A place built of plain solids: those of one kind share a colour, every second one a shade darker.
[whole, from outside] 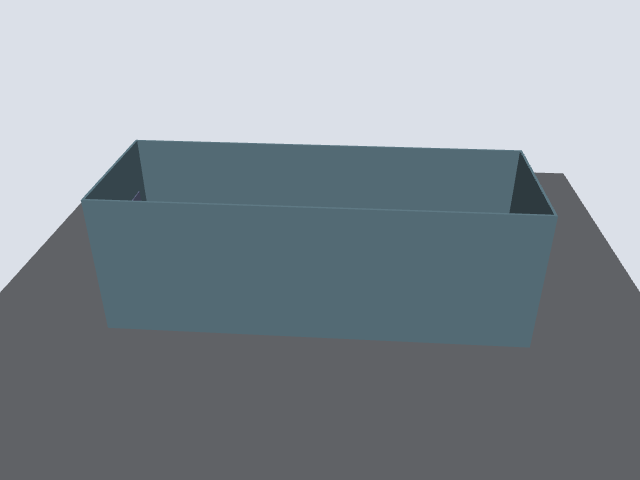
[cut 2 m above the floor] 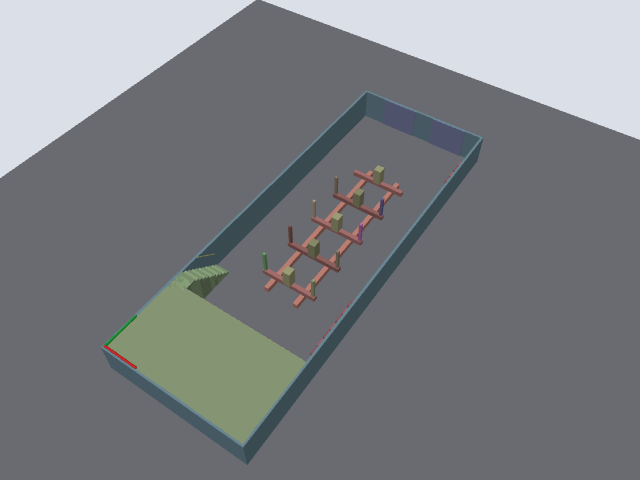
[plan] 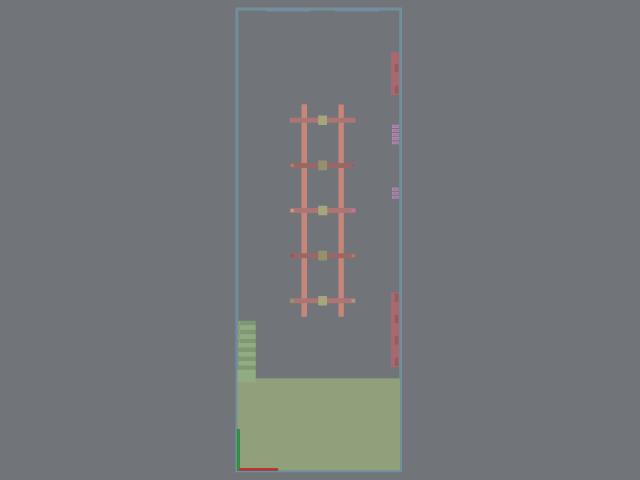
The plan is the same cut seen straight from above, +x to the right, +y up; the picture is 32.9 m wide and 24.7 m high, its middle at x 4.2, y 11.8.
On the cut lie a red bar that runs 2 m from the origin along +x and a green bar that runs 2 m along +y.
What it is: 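A boat hall 8.3 x 23.6 m, 8.2 m high; a lifeboat 13.7 m long and 4.7 m in beam on its cradle down the middle, its keel 1.69 m over the floor; a walk along either side; at the rear a crew gallery 4.7 m deep at 2.60 m over closed stores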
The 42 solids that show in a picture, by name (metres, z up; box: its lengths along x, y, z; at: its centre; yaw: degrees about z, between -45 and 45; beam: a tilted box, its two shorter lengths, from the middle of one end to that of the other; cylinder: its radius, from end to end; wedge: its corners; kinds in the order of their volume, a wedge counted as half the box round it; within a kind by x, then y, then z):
{
 "gal_1": {"box": [8.37, 4.71, 2.65], "at": [4.13, 2.31, 1.28]},
 "wall_1": {"box": [0.15, 23.91, 8.26], "at": [-0.07, 11.8, 4.08]},
 "wall_2": {"box": [8.57, 0.15, 8.26], "at": [4.13, -0.07, 4.08]},
 "wall_3": {"box": [8.57, 0.15, 8.26], "at": [4.13, 23.68, 4.08]},
 "wall_4": {"box": [0.15, 23.91, 8.26], "at": [8.35, 11.8, 4.08]},
 "stair_1": {"box": [0.95, 0.64, 2.47], "at": [0.42, 4.57, 1.18]},
 "stair_2": {"box": [0.95, 0.64, 2.28], "at": [0.42, 4.8, 1.09]},
 "stair_3": {"box": [0.95, 0.64, 2.1], "at": [0.42, 5.03, 1.0]},
 "stair_4": {"box": [0.95, 0.64, 1.91], "at": [0.42, 5.26, 0.91]},
 "stair_5": {"box": [0.95, 0.64, 1.72], "at": [0.42, 5.49, 0.81]},
 "stair_6": {"box": [0.95, 0.64, 1.54], "at": [0.42, 5.72, 0.72]},
 "stair_7": {"box": [0.95, 0.64, 1.35], "at": [0.42, 5.95, 0.63]},
 "stair_8": {"box": [0.95, 0.64, 1.17], "at": [0.42, 6.18, 0.53]},
 "stair_9": {"box": [0.95, 0.64, 0.98], "at": [0.42, 6.41, 0.44]},
 "stair_10": {"box": [0.95, 0.64, 0.79], "at": [0.42, 6.64, 0.35]},
 "stair_11": {"box": [0.95, 0.64, 0.61], "at": [0.42, 6.87, 0.25]},
 "stair_12": {"box": [0.95, 0.64, 0.42], "at": [0.42, 7.1, 0.16]},
 "stair_13": {"box": [0.95, 0.64, 0.24], "at": [0.42, 7.33, 0.07]},
 "beam_1": {"box": [0.28, 10.93, 0.39], "at": [3.39, 13.32, 0.14]},
 "beam_2": {"box": [0.28, 10.93, 0.39], "at": [5.29, 13.32, 0.14]},
 "cross_1": {"box": [3.4, 0.26, 0.3], "at": [4.34, 8.67, 0.49]},
 "cross_2": {"box": [3.4, 0.26, 0.3], "at": [4.34, 10.99, 0.49]},
 "cross_3": {"box": [3.4, 0.26, 0.3], "at": [4.34, 13.32, 0.49]},
 "cross_4": {"box": [3.4, 0.26, 0.3], "at": [4.34, 15.64, 0.49]},
 "cross_5": {"box": [3.4, 0.26, 0.3], "at": [4.34, 17.96, 0.49]},
 "keelblock_1": {"box": [0.46, 0.5, 1.05], "at": [4.34, 8.67, 1.17]},
 "keelblock_2": {"box": [0.46, 0.5, 1.05], "at": [4.34, 10.99, 1.17]},
 "keelblock_3": {"box": [0.46, 0.5, 1.05], "at": [4.34, 13.32, 1.17]},
 "keelblock_4": {"box": [0.46, 0.5, 1.05], "at": [4.34, 15.64, 1.17]},
 "keelblock_5": {"box": [0.46, 0.5, 1.05], "at": [4.34, 17.96, 1.17]},
 "sdoor_1": {"box": [2.28, 0.05, 5.25], "at": [2.58, 23.59, 2.58]},
 "sdoor_2": {"box": [2.28, 0.05, 5.25], "at": [6.1, 23.59, 2.58]},
 "kit_1": {"box": [0.42, 3.85, 0.04], "at": [8.06, 7.18, 0.43]},
 "kit_2": {"box": [0.42, 2.2, 0.04], "at": [8.06, 20.37, 0.43]},
 "shore3e_1": {"box": [0.16, 0.16, 1.82], "at": [5.91, 15.64, 1.55]},
 "shore3w_1": {"box": [0.16, 0.16, 1.82], "at": [2.77, 15.64, 1.55]},
 "shore0e_1": {"box": [0.16, 0.16, 1.61], "at": [5.91, 8.67, 1.45]},
 "shore0w_1": {"box": [0.16, 0.16, 1.61], "at": [2.77, 8.67, 1.45]},
 "shore2e_1": {"box": [0.16, 0.16, 1.6], "at": [5.91, 13.32, 1.44]},
 "shore2w_1": {"box": [0.16, 0.16, 1.6], "at": [2.77, 13.32, 1.44]},
 "shore1e_1": {"box": [0.16, 0.16, 1.6], "at": [5.91, 10.99, 1.44]},
 "shore1w_1": {"box": [0.16, 0.16, 1.6], "at": [2.77, 10.99, 1.44]}
}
